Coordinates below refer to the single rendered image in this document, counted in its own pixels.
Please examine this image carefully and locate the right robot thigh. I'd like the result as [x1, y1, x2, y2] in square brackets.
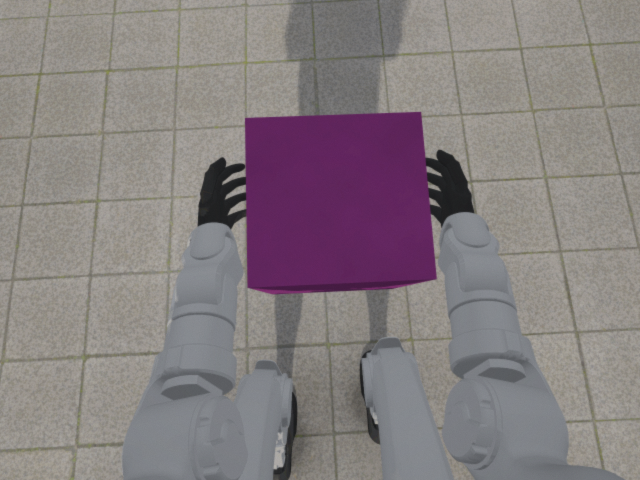
[361, 347, 454, 480]

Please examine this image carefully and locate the carton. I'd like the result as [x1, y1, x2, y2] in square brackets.
[245, 112, 437, 294]

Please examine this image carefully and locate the robot right hand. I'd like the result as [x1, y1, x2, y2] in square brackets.
[426, 150, 474, 228]

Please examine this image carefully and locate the left robot upper arm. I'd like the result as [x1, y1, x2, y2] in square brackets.
[122, 393, 248, 480]

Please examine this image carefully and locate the right robot forearm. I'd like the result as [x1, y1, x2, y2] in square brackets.
[438, 212, 569, 454]

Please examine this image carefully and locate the right robot foot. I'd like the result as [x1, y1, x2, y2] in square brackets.
[360, 350, 380, 444]

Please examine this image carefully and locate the right robot upper arm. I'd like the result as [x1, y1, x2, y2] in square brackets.
[442, 375, 625, 480]

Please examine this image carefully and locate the robot left hand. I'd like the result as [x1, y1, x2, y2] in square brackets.
[198, 157, 246, 229]

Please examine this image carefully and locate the left robot forearm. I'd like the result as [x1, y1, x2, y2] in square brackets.
[121, 222, 244, 474]

